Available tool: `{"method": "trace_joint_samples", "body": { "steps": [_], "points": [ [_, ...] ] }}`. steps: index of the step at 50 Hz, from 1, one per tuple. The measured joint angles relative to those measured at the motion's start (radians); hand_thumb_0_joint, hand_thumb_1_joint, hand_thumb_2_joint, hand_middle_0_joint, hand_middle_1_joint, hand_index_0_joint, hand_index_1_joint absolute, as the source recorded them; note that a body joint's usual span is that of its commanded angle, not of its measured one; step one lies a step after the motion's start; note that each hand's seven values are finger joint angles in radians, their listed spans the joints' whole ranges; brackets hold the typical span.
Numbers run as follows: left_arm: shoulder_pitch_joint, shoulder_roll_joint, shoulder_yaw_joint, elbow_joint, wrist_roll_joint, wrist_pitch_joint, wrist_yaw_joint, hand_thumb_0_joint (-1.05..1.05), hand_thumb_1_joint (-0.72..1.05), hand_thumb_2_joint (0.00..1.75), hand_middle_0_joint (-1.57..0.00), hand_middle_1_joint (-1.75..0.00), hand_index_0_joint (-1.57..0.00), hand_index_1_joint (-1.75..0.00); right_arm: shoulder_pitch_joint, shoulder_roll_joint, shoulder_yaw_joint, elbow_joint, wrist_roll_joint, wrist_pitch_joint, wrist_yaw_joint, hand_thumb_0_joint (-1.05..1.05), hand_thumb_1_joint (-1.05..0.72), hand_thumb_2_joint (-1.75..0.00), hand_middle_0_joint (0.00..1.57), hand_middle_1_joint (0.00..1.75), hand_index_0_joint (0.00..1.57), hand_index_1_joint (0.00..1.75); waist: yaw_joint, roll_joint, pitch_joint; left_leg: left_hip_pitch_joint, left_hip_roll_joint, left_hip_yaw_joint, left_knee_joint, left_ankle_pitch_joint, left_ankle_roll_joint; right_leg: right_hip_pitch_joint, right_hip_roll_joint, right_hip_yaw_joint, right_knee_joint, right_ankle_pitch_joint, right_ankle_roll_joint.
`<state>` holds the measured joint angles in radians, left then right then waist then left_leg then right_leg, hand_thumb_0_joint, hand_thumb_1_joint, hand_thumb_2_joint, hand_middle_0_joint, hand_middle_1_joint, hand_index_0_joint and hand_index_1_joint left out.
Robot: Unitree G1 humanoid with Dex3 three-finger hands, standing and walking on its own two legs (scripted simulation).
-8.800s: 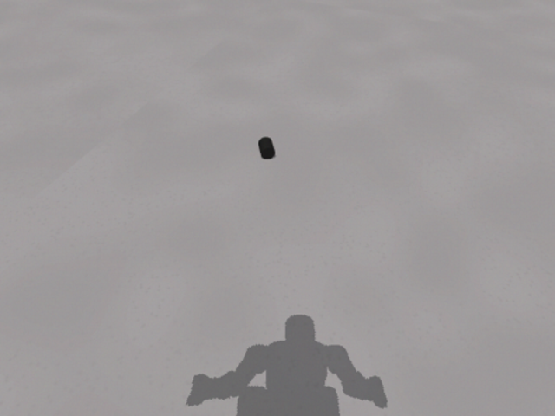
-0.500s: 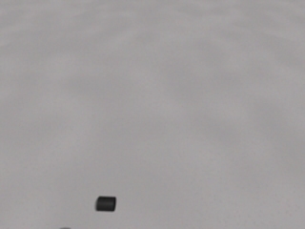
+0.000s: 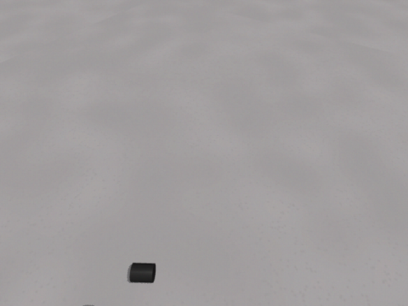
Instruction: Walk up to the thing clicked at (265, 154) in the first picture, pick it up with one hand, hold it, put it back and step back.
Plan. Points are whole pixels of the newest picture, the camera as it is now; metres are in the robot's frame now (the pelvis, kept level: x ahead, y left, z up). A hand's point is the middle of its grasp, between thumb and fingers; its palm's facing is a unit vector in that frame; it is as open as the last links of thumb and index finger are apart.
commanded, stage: stand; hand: left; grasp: from above
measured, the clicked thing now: (143, 272) +0.41 +0.27 -0.74
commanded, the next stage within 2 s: rise first in 0.46 s
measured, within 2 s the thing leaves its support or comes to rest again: neither
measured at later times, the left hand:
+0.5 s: hand out of the picture +0.08 +0.25 -0.16, palm faces -0.02 -0.94 -0.35, open 7.4 cm
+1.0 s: hand out of the picture +0.15 +0.26 -0.19, palm faces -0.08 -0.91 -0.40, open 12.5 cm
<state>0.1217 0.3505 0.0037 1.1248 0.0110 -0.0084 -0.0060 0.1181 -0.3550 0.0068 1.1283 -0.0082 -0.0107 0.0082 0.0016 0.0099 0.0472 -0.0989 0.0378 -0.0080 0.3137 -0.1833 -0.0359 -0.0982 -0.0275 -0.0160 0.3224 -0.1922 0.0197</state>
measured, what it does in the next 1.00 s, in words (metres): stands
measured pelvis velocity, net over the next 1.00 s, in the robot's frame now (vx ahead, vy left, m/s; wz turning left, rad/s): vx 0.00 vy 0.01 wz -0.01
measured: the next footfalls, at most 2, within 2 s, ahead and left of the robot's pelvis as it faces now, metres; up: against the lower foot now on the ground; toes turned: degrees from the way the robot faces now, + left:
none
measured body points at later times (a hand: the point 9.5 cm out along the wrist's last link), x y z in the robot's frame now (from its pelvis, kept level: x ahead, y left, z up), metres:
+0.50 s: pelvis +0.01 +0.00 +0.00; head +0.02 +0.00 +0.45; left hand +0.08 +0.30 -0.13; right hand +0.08 -0.30 -0.14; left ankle -0.01 +0.14 -0.75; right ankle -0.01 -0.13 -0.75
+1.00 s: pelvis +0.00 +0.01 -0.04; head +0.06 +0.01 +0.40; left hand +0.15 +0.31 -0.17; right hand +0.11 -0.25 -0.16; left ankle -0.01 +0.14 -0.75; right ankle -0.01 -0.13 -0.75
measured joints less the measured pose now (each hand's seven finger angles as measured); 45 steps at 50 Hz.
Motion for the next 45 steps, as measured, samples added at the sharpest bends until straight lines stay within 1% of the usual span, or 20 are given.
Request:
{"method": "trace_joint_samples", "body": {
  "steps": [29,31,32,34,37,39,41,45],
  "points": [
    [-0.004,-0.002,0.001,-0.002,-0.001,0.0,0.002,0.0,0.9,0.9,-0.2,-0.3,-0.2,-0.3,-0.006,-0.001,0.001,-0.006,0.001,0.0,-0.002,0.01,-0.91,-0.9,0.2,0.3,0.21,0.3,0.002,0.001,0.005,0.006,0.002,0.002,0.0,-0.011,-0.001,0.006,0.001,0.001,-0.001,-0.01,0.0],
    [-0.003,-0.013,0.016,-0.053,-0.02,-0.004,0.013,0.01,0.88,0.9,-0.2,-0.32,-0.2,-0.32,0.027,0.003,0.001,-0.089,0.031,-0.006,-0.02,0.01,-0.91,-0.9,0.2,0.3,0.21,0.3,-0.001,0.003,-0.003,-0.044,0.0,-0.005,0.04,-0.025,0.001,-0.04,-0.001,-0.004,0.035,-0.024,0.0],
    [-0.025,-0.021,0.03,-0.062,-0.021,-0.012,0.015,0.01,0.86,0.9,-0.21,-0.34,-0.21,-0.34,0.042,0.008,-0.001,-0.132,0.043,-0.017,-0.029,0.01,-0.92,-0.9,0.2,0.3,0.2,0.3,0.0,0.004,0.001,-0.071,-0.002,-0.009,0.065,-0.033,0.002,-0.064,-0.002,-0.008,0.057,-0.032,0.0],
    [-0.086,-0.028,0.063,-0.05,-0.005,-0.017,0.008,0.01,0.8,0.9,-0.21,-0.4,-0.21,-0.4,0.056,0.026,-0.007,-0.197,0.052,-0.027,-0.039,0.01,-0.92,-0.9,0.2,0.3,0.2,0.3,-0.002,0.002,0.003,-0.136,-0.002,-0.015,0.119,-0.05,0.002,-0.125,-0.002,-0.011,0.107,-0.048,-0.001],
    [-0.167,-0.019,0.114,-0.031,0.05,-0.01,-0.017,0.01,0.66,0.89,-0.2,-0.53,-0.21,-0.53,0.066,0.063,-0.021,-0.267,0.04,-0.033,-0.039,0.01,-0.91,-0.9,0.2,0.3,0.2,0.3,-0.009,-0.01,-0.012,-0.241,0.001,-0.015,0.208,-0.081,0.0,-0.231,0.0,-0.008,0.196,-0.078,-0.003],
    [-0.179,-0.015,0.141,-0.064,0.083,0.003,-0.025,0.01,0.55,0.88,-0.19,-0.62,-0.2,-0.62,0.08,0.085,-0.029,-0.31,0.036,-0.032,-0.034,0.01,-0.91,-0.9,0.2,0.3,0.2,0.3,-0.014,-0.016,-0.026,-0.292,0.003,-0.011,0.261,-0.104,-0.001,-0.285,0.002,-0.001,0.248,-0.099,-0.004],
    [-0.168,-0.017,0.15,-0.112,0.104,0.027,-0.021,0.0,0.42,0.88,-0.18,-0.71,-0.19,-0.7,0.096,0.101,-0.034,-0.343,0.036,-0.03,-0.03,0.01,-0.91,-0.9,0.2,0.3,0.2,0.3,-0.019,-0.017,-0.038,-0.321,0.004,-0.007,0.296,-0.122,0.001,-0.315,0.003,0.005,0.28,-0.114,-0.003],
    [-0.125,-0.028,0.148,-0.192,0.14,0.098,-0.012,0.0,0.14,0.89,-0.16,-0.85,-0.17,-0.83,0.124,0.114,-0.036,-0.401,0.039,-0.021,-0.019,0.01,-0.9,-0.9,0.2,0.3,0.21,0.3,-0.03,-0.009,-0.068,-0.373,0.004,-0.002,0.356,-0.155,0.006,-0.364,0.002,0.011,0.33,-0.139,0.003]
  ]
}}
